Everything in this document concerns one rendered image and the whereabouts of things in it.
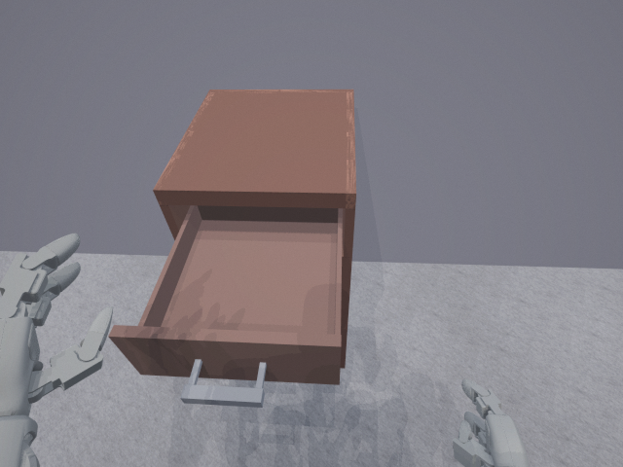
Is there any robot right hand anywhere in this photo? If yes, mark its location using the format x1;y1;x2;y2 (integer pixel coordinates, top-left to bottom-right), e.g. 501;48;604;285
453;379;530;467

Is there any robot left forearm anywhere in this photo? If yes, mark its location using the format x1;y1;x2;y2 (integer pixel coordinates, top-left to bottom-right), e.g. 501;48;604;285
0;415;40;467

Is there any drawer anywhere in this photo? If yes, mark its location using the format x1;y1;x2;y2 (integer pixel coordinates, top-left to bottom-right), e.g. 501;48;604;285
108;205;343;385

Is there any robot left hand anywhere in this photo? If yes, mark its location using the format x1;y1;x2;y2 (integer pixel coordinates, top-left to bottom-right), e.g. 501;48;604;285
0;233;113;416

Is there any cabinet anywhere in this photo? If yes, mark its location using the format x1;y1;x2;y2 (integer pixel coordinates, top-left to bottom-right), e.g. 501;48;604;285
153;90;356;369

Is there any handle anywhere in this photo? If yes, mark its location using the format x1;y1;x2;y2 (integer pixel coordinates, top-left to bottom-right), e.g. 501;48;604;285
180;359;267;408

